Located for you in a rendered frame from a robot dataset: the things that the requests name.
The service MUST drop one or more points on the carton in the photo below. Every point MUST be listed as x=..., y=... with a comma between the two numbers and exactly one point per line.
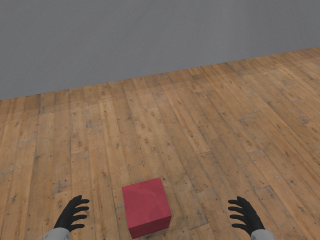
x=146, y=207

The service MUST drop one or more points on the robot left forearm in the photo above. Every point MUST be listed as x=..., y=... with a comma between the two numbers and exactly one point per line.
x=58, y=233

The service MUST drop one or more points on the robot right hand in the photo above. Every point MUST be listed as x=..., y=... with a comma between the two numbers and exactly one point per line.
x=250, y=218

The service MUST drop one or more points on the robot left hand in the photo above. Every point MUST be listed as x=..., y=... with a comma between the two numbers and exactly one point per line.
x=66, y=218

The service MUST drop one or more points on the robot right forearm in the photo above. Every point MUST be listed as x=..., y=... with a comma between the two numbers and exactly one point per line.
x=262, y=234

